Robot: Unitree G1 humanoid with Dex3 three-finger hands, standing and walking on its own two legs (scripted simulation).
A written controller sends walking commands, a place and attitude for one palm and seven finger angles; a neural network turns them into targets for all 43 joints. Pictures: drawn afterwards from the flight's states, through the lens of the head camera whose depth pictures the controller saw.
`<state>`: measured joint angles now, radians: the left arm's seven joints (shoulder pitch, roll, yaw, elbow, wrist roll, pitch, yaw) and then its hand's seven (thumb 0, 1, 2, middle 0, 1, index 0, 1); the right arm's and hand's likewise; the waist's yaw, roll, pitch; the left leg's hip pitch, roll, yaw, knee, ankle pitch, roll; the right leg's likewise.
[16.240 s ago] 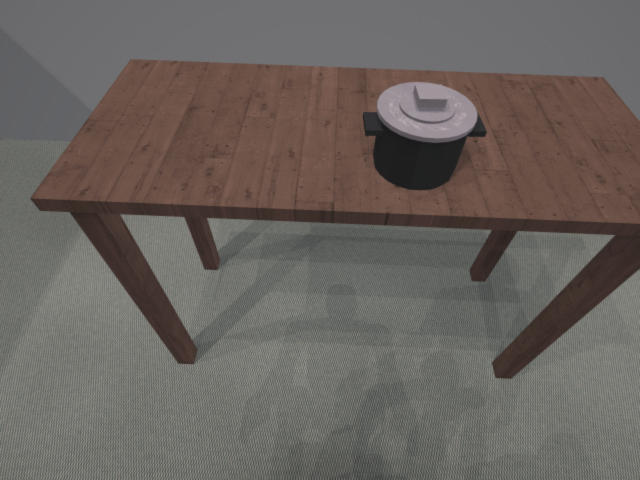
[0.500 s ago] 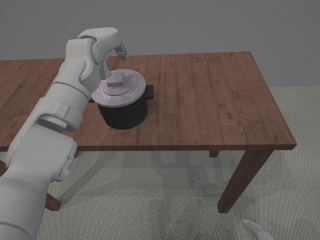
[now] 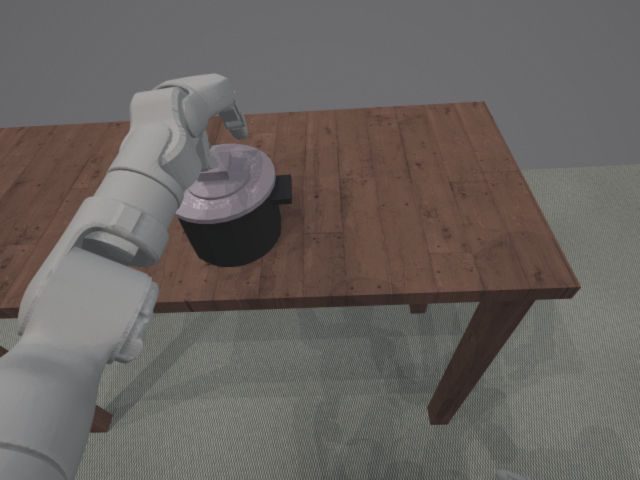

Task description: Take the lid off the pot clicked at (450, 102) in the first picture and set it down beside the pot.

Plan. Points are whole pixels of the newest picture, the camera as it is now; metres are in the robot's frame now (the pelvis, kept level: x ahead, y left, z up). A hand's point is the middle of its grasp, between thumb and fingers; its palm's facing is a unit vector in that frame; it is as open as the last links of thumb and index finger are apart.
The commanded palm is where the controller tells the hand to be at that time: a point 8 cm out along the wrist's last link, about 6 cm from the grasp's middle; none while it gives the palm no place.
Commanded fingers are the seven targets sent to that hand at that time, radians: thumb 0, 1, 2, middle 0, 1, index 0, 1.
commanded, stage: lower the open fingers around the knob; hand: left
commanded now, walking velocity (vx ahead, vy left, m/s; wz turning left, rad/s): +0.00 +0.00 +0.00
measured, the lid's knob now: (214, 166) +0.49 +0.13 +0.14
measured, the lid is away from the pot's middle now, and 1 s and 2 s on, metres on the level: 0.00 0.00 0.00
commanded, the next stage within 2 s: close the fingers and squeeze the knob in 1.00 s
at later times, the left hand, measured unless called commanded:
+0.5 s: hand (200, 164) +0.47 +0.14 +0.17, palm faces -0.35 -0.08 -0.94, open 10.0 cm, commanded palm +0.45 +0.14 +0.23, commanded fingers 0.00 -0.36 1.65 -0.87 -0.08 -0.87 -0.08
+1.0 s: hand (199, 164) +0.47 +0.14 +0.17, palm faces -0.34 -0.08 -0.94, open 10.0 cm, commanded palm +0.45 +0.14 +0.22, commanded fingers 0.00 -0.36 1.65 -0.87 -0.08 -0.87 -0.08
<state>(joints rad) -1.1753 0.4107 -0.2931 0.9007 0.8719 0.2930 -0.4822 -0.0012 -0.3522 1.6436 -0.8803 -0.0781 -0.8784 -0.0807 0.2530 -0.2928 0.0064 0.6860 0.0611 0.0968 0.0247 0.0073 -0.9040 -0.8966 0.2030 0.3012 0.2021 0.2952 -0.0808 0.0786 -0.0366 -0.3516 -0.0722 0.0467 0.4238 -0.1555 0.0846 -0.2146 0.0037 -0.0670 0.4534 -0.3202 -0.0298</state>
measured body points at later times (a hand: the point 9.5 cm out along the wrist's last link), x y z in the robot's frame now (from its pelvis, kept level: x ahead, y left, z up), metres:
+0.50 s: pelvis +0.00 +0.00 +0.00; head +0.03 -0.03 +0.45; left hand +0.48 +0.14 +0.22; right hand +0.11 -0.26 -0.13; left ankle +0.04 +0.07 -0.74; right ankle -0.06 -0.10 -0.74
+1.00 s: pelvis +0.00 +0.00 +0.00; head +0.02 -0.02 +0.45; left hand +0.48 +0.14 +0.22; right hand +0.08 -0.26 -0.13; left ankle +0.04 +0.07 -0.74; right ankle -0.06 -0.10 -0.74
